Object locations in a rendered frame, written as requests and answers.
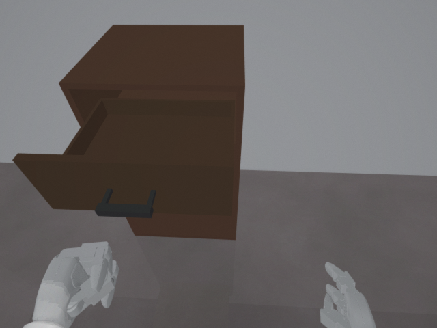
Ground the robot left hand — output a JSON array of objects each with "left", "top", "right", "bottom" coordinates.
[{"left": 32, "top": 241, "right": 119, "bottom": 328}]

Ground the drawer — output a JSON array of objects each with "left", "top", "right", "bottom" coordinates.
[{"left": 12, "top": 98, "right": 235, "bottom": 216}]

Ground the handle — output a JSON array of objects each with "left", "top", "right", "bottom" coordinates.
[{"left": 95, "top": 189, "right": 156, "bottom": 218}]

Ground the cabinet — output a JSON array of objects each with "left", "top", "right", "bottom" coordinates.
[{"left": 59, "top": 25, "right": 245, "bottom": 240}]

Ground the robot right hand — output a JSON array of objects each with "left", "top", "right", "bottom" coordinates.
[{"left": 320, "top": 262, "right": 376, "bottom": 328}]

